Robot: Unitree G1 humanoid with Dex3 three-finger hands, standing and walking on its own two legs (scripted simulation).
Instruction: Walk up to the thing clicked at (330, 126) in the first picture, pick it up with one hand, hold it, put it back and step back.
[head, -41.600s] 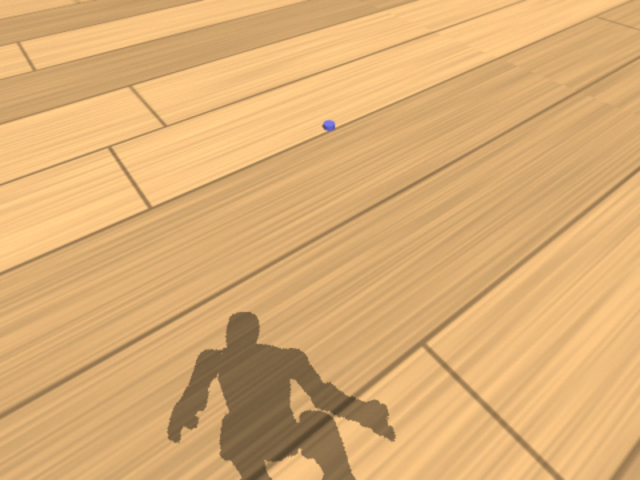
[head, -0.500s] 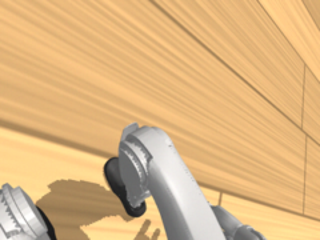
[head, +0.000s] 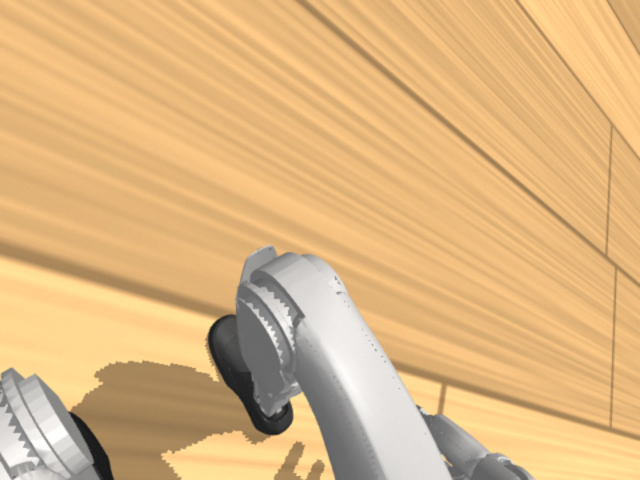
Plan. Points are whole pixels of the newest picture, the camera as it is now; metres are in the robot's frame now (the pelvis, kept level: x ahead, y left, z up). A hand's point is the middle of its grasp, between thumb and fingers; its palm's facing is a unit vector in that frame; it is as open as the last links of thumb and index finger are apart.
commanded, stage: close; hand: left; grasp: from above
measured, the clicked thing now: out of the picture +0.48 +0.37 -0.30
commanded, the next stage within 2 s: settle in 0.30 s
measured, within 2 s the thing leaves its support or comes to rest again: leaves its support in 0.64 s
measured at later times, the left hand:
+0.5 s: hand out of the picture +0.46 +0.36 -0.26, palm faces -0.42 -0.18 -0.89, open 7.7 cm
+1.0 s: hand out of the picture +0.47 +0.38 -0.20, palm faces -0.39 -0.15 -0.91, open 7.6 cm
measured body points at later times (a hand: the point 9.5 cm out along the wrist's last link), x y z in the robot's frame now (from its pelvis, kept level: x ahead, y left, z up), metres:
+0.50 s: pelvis +0.00 +0.00 +0.00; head +0.29 +0.15 +0.30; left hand +0.48 +0.36 -0.21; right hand +0.06 -0.24 -0.05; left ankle +0.06 +0.13 -0.28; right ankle +0.12 -0.11 -0.28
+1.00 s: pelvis +0.00 +0.00 +0.00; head +0.27 +0.14 +0.34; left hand +0.48 +0.39 -0.15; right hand +0.08 -0.25 -0.05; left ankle +0.06 +0.13 -0.28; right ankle +0.12 -0.11 -0.28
